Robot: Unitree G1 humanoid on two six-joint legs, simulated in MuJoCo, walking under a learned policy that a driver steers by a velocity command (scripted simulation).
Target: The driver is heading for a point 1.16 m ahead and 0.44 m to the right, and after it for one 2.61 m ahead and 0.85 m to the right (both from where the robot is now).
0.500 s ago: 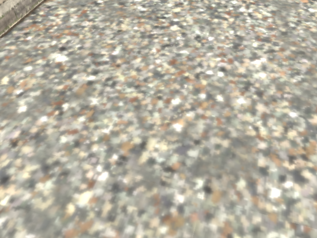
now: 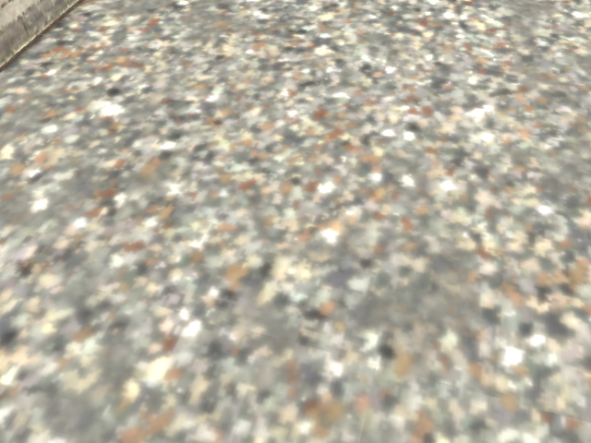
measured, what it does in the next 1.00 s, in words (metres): walks ahead: right foot, then left foot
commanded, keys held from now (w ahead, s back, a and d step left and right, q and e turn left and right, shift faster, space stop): w+shift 0.66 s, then w+e+shift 0.34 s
